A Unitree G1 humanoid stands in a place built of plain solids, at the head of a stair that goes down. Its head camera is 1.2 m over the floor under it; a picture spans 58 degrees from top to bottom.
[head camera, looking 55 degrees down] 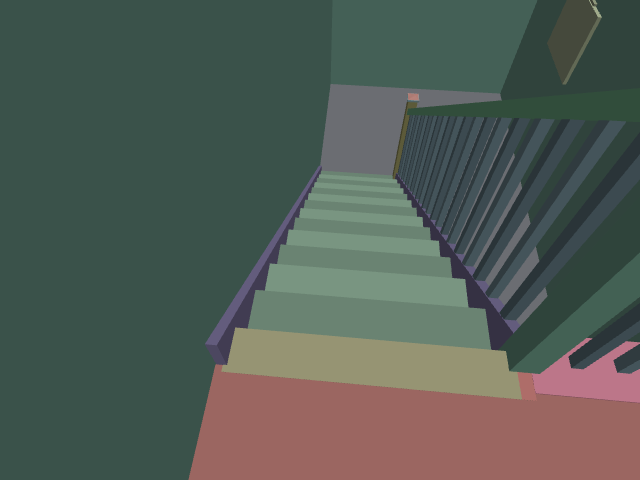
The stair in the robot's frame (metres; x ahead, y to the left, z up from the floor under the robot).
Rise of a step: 0.18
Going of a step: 0.22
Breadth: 0.81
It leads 5 degrees to the right of straight ahead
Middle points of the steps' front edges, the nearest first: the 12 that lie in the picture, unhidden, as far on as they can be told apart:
0.49 -0.14 0.00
0.71 -0.17 -0.17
0.92 -0.19 -0.35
1.14 -0.21 -0.52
1.36 -0.23 -0.70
1.58 -0.25 -0.87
1.80 -0.27 -1.05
2.02 -0.29 -1.23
2.24 -0.31 -1.40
2.46 -0.33 -1.58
2.68 -0.35 -1.75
2.90 -0.37 -1.93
